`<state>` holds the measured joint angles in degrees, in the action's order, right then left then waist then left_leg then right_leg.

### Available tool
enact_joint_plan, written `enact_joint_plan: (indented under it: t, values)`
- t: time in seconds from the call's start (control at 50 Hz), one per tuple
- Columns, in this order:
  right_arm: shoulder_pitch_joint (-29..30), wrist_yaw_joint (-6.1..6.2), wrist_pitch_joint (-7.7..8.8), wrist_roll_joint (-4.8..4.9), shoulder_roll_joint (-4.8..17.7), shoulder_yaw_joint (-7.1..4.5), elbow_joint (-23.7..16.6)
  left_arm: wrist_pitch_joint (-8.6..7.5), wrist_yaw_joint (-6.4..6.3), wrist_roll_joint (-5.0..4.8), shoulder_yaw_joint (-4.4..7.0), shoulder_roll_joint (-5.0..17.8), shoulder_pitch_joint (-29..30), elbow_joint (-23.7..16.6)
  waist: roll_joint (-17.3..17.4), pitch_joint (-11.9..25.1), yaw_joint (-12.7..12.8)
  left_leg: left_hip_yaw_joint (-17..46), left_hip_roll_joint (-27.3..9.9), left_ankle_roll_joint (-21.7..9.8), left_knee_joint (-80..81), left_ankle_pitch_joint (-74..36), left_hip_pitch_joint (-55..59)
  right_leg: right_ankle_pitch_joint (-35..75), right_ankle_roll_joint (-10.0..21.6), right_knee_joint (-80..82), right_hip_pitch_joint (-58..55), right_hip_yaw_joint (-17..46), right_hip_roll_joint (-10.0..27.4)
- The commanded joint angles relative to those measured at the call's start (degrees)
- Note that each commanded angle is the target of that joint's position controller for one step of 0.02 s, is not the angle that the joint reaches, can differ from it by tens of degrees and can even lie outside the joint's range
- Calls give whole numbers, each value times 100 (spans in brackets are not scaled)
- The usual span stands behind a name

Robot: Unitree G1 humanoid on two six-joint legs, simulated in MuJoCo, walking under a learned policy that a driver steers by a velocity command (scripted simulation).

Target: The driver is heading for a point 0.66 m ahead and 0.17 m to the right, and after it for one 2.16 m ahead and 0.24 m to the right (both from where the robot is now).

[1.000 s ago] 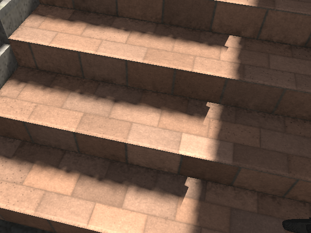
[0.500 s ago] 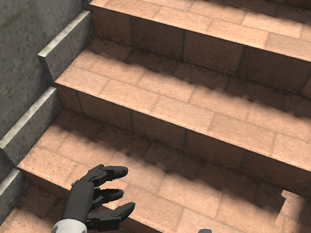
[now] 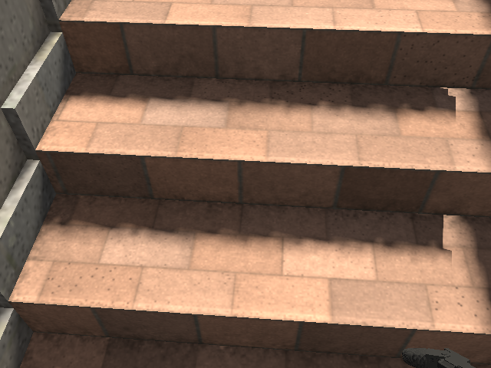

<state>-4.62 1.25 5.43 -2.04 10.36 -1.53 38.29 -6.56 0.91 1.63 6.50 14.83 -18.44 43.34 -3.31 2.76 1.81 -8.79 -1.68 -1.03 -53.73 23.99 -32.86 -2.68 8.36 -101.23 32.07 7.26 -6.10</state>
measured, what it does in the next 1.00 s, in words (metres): climbs, turning right: right foot 0.15 m higher, then left foot 0.15 m higher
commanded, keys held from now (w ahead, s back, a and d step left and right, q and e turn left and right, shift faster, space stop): w+e+shift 0.52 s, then w+q+shift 0.48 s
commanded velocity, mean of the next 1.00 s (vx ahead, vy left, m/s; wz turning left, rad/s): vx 1.00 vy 0.00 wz -0.43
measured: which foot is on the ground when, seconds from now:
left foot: down 0.00-0.26, up 0.28-0.58, down 0.60-0.92, up 0.94-1.00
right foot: up 0.00-0.26, down 0.28-0.58, up 0.60-0.90, down 0.92-1.00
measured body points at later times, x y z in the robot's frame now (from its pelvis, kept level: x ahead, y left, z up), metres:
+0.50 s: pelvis +0.44 -0.04 +0.21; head +0.46 -0.03 +0.66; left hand +0.53 +0.23 +0.07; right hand +0.66 -0.29 +0.24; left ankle +0.58 +0.05 -0.26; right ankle +0.32 -0.06 -0.53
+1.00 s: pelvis +0.85 -0.18 +0.44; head +0.88 -0.18 +0.89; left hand +1.17 -0.16 +0.40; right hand +0.69 -0.37 +0.31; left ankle +0.71 +0.02 -0.12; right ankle +0.88 -0.29 -0.22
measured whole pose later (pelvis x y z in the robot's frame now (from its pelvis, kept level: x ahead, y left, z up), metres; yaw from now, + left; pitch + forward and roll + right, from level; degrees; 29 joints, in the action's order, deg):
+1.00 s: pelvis +0.85 -0.18 +0.44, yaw -22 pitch +5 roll -2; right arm -33.4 -0.9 7.7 1.1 9.4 -5.5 51.2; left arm -3.7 -0.2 2.5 -2.0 5.4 2.8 31.3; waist 1.6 2.0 -5.1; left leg 8.6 4.4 -5.9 -81.8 6.3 -19.4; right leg -24.3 4.0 -59.5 40.1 -7.4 -0.7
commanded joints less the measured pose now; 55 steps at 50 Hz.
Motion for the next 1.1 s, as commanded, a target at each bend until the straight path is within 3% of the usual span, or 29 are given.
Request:
enact_joint_plan:
  t: [0.02,0.08,0.12,0.16,0.2,0.24,0.26,0.28,0.3,0.32,0.34,0.38,0.46,0.5,0.56,0.58,0.6,0.62,0.66,0.7,0.76,0.84,0.86,0.9,0.92,0.94,0.96,1.02,1.1]
  values:
    - [-1804,-85,262,-175,57,-170,1204,148,26,107,-558,-1212,1587,-1351,345,-400,-464,2602,-1695,-959,3314,-288,2841,-1684,279,-3647,4193,-298,324]
    - [-1686,-179,496,-133,-260,1,1780,403,-119,-198,-686,-1362,2241,-1851,516,-1102,145,1140,-1901,-395,4249,-1093,2020,-2708,370,-3406,4856,90,509]
    - [-1190,-248,524,-93,-279,97,1992,600,-258,-116,-704,-1079,3084,-2195,286,-1565,471,-325,-1268,49,4675,-2901,1008,-2522,301,-1992,4225,-473,368]
    - [-1167,-134,401,175,544,43,2029,705,-211,-159,-857,-848,2602,-2292,375,-955,1022,-1350,-687,-174,5488,-4520,-436,-1659,100,923,1048,-1741,389]
    - [-1315,68,620,594,1755,-145,1523,864,-116,-106,-561,-14,1402,-1678,533,722,1231,-1167,-835,-581,4356,-10056,390,-1095,-153,1586,-1578,-2317,-273]
    - [-450,-15,652,589,2780,-593,853,797,-126,-162,-244,652,-977,-1112,1313,2145,2200,-496,-1358,-705,1220,-12348,2281,-1870,40,3034,-2530,-1699,-245]
    - [-543,-204,551,520,2319,-593,583,732,-64,-165,-120,951,-876,-1025,1146,2271,1863,-140,-1276,-705,-620,-10242,2363,-2014,133,4933,-2924,-1005,-407]
    - [-515,-376,363,247,1262,-434,364,634,-44,-432,64,895,523,-934,-200,950,1104,127,-186,-353,-3138,-2523,492,-1399,707,6614,-2709,222,-492]
    - [-833,-468,345,-195,335,-149,-451,566,-25,-273,64,1317,1098,-1028,-829,806,141,793,454,74,-6258,-812,-1830,3525,1520,6260,-3441,2348,533]
    - [-502,-354,469,-324,371,-49,-1095,699,-166,-56,82,1375,507,-906,52,2188,213,1480,581,-38,-7595,-742,-2723,132,1994,7617,-4312,4273,1263]
    - [-367,-218,441,-262,184,110,-1291,617,-199,7,88,1351,528,-665,396,1438,116,1511,328,-20,-8137,-482,-3471,-1735,1766,8354,-3811,4770,1410]
    - [107,-131,310,-410,-90,383,-1494,357,-205,78,-122,795,-3,33,716,-414,-92,1340,97,-151,-8061,352,-4412,-1219,1209,8179,-2514,3319,963]
    - [1445,77,-3,-277,-323,589,-2298,74,-84,-39,-264,548,-221,587,517,-1204,-393,1289,-224,-473,-6186,2185,-3740,-1056,544,8907,-272,1732,558]
    - [765,56,-74,-203,168,489,-2157,134,-175,-179,-160,877,818,58,957,-789,-876,388,-212,-244,-2910,614,29,1571,676,10044,1582,1061,362]
    - [-1826,361,-109,-141,851,19,-1461,-234,-34,-526,273,1826,992,-191,523,2093,-2046,1505,-26,-503,-671,159,3786,8509,69,6100,-122,1064,749]
    - [-3219,295,29,-10,1325,-185,-792,-349,4,-272,274,1595,1621,-358,1436,2789,-2740,1519,-182,-487,648,-488,4380,6999,-365,3515,-657,651,180]
    - [-2908,186,-11,252,1227,-194,-92,-387,60,319,0,511,2167,-476,2171,1413,-2318,1798,-36,-666,1966,-2056,3745,55,-377,1731,214,289,-711]
    - [-2085,130,-15,139,1283,-202,-260,-434,78,372,-211,-395,827,-734,2032,1331,-802,3955,-1299,-1299,1701,-5954,4282,-1007,-511,-132,1904,1112,-934]
    - [-1373,67,56,44,502,-110,-50,-164,74,236,-365,-330,1003,-1130,1011,856,-301,5168,-1491,-1924,2636,-2774,3989,-1505,-393,-2020,3297,551,-593]
    - [-1773,-68,206,150,120,-108,759,43,21,493,-661,-835,1772,-1518,378,-254,-154,3743,-987,-1348,2929,-1367,3287,-2481,-169,-2857,4365,153,-226]
    - [-2003,-134,306,221,-396,76,1306,236,-1,322,-898,-935,2939,-2190,465,-1192,20,2072,-244,-878,4131,-3091,1558,-3081,-95,-1022,3844,-980,402]
    - [-2740,75,221,170,412,-136,1630,170,1,170,-1029,-766,3628,-2710,142,-850,-173,1761,-291,-1257,5430,-6011,1634,-3202,-225,1635,2389,-1735,635]
    - [-2312,127,242,449,565,-150,1289,159,11,3,-1008,-778,2828,-2333,-299,514,236,1568,-41,-1219,5053,-8789,453,-1968,-260,2933,-1132,-1930,70]
    - [-1686,-53,690,597,2248,-660,891,340,-276,-148,-546,-161,6,-1934,1084,2320,2018,2393,-892,-1086,2572,-12183,774,-923,-428,3878,-4329,-814,64]
    - [-1270,-185,815,571,2098,-768,694,434,-358,3,-228,487,-407,-1559,809,2608,2049,2583,-531,-669,828,-9740,960,-972,-179,4944,-4592,-80,494]
    - [-1579,-335,769,498,964,-613,477,333,-251,51,-20,1194,-110,-1286,-1252,2686,1244,2075,840,-395,-2385,-1957,276,391,397,6211,-4590,2004,2015]
    - [-1957,-313,641,471,979,-632,253,368,-222,199,10,1004,14,-1305,-1079,3133,1020,2166,893,-360,-5055,-1269,-503,494,667,7321,-4284,3964,3151]
    - [-867,-169,131,-113,-244,-259,-495,72,-157,-5,-257,-199,521,-221,650,456,86,1422,111,-682,-6901,-1356,-2613,-1310,484,7800,-2964,1908,2427]
    - [-408,-102,-307,190,-990,169,-817,-193,-58,148,-516,-910,27,978,226,-806,-615,1554,207,-970,-8064,-30,-3910,-767,-213,8632,-1685,-347,2367]
Velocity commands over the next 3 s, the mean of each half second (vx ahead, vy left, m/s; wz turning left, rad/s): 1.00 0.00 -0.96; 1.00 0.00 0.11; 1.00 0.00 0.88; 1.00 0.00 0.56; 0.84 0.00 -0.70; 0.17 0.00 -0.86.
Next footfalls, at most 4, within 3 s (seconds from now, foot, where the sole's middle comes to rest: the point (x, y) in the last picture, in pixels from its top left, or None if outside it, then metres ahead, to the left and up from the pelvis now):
0.28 right None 0.36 -0.07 -0.56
0.60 left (258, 248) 0.65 0.02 -0.41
0.92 right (403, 122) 0.91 -0.31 -0.26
1.32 left None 1.22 -0.21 -0.11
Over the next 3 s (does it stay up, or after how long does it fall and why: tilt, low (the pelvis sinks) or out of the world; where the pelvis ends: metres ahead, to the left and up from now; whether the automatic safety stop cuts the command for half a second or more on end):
stays up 2.38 -0.07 0.96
